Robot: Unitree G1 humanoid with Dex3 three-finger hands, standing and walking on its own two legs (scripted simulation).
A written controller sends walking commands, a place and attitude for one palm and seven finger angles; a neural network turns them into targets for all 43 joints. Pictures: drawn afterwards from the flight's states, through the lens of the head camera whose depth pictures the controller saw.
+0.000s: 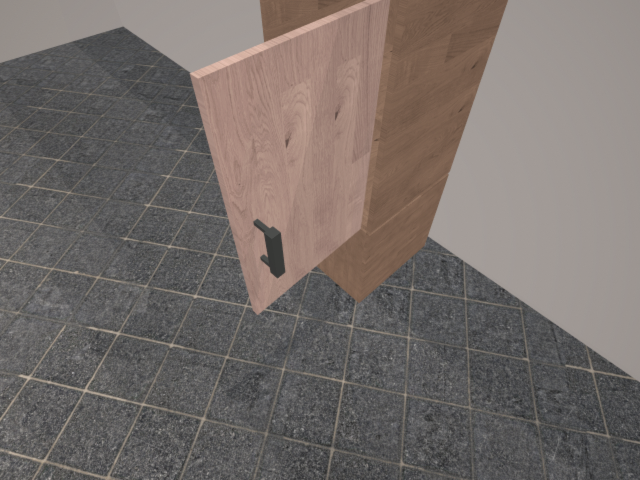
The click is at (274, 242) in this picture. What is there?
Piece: cupboard door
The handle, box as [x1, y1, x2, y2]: [253, 219, 284, 278]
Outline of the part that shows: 256,219 253,222 264,233 268,255 267,257 263,254 260,257 270,267 270,271 277,278 284,272 280,232 272,226 270,228 267,227 258,219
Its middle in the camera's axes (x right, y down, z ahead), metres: -0.10 +0.02 +0.75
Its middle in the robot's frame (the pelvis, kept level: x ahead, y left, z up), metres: +0.53 +0.13 -0.11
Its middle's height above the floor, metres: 0.67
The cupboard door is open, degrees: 93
